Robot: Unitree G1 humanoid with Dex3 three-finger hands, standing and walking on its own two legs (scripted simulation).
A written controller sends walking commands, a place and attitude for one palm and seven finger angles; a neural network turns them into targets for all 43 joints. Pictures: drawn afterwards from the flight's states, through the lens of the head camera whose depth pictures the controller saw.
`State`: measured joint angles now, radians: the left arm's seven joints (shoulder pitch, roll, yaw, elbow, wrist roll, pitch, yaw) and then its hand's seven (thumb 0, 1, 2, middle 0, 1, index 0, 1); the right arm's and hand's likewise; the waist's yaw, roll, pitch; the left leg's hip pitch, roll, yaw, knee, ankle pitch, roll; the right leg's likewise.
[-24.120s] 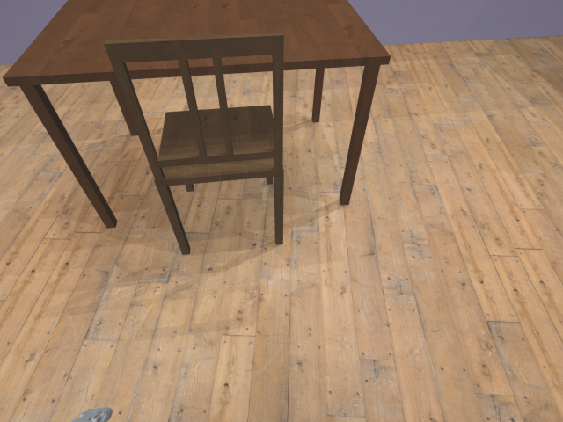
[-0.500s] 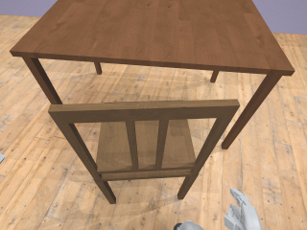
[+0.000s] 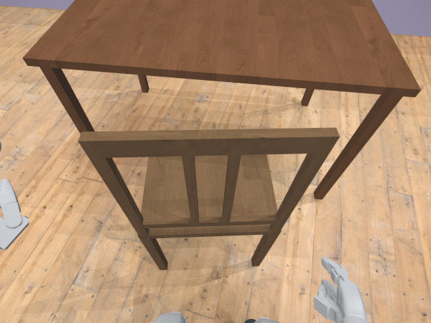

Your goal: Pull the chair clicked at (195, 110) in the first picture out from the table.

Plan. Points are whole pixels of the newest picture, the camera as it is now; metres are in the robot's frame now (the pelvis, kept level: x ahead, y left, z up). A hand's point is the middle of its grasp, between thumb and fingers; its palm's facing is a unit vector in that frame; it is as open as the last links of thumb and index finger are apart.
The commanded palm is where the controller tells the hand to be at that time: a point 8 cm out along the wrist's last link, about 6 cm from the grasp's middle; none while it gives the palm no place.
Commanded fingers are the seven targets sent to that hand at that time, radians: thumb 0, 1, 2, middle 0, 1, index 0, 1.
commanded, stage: step back with the hand held close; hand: left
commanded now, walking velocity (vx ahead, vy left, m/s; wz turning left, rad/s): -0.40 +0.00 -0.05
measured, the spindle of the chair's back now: (192, 193) +0.39 +0.08 -0.07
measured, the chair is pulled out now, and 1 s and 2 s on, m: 0.21 0.21 0.21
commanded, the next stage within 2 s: stop stepping back and stand still in 0.26 s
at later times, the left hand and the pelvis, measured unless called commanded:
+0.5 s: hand out of the picture +0.11 +0.27 +0.16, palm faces +0.34 -0.80 -0.50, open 7.4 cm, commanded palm +0.05 +0.31 +0.19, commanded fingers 0.00 0.90 0.90 -0.20 -0.30 -0.20 -0.30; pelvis -0.10 +0.01 +0.00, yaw -1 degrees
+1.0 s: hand out of the picture +0.11 +0.28 +0.17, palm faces +0.41 -0.80 -0.44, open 7.4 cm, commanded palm +0.05 +0.31 +0.19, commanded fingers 0.00 0.90 0.90 -0.20 -0.30 -0.20 -0.30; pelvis -0.09 +0.01 +0.01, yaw -1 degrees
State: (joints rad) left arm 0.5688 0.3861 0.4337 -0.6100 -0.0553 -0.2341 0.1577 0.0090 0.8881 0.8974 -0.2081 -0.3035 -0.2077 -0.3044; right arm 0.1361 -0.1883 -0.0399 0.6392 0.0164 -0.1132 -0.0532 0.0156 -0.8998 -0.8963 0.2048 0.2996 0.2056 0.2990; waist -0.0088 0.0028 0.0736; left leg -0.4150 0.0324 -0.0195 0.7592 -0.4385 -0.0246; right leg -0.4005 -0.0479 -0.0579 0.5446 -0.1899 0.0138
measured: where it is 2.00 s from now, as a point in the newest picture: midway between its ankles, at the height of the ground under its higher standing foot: outside the picture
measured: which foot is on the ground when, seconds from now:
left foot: down 0.00-0.26, up 0.28-0.44, down 0.46-1.00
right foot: down 0.00-0.06, up 0.08-0.24, down 0.26-1.00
